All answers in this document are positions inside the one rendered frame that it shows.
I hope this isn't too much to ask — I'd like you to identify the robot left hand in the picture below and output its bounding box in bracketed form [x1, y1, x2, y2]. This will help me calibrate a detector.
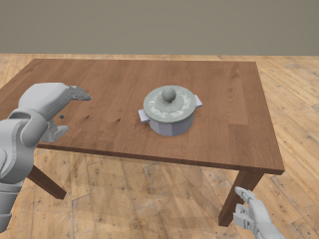
[18, 83, 92, 142]

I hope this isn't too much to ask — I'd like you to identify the left robot forearm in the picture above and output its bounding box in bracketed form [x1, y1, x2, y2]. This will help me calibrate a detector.
[0, 108, 48, 233]

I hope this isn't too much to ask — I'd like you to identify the table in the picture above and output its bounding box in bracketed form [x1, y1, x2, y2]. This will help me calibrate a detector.
[0, 59, 285, 227]

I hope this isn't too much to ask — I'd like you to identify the lid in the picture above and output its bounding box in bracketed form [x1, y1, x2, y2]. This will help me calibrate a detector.
[143, 85, 196, 124]

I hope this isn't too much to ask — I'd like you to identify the right robot forearm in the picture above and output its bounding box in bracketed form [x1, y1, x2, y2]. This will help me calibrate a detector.
[254, 222, 286, 239]

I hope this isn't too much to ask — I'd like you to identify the robot right hand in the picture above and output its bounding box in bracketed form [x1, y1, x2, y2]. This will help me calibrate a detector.
[233, 186, 272, 235]

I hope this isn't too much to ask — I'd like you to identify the pot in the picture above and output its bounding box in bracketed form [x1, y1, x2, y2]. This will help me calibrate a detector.
[138, 95, 202, 136]

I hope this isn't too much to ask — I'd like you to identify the knob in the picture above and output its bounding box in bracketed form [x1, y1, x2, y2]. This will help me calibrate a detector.
[161, 87, 176, 102]

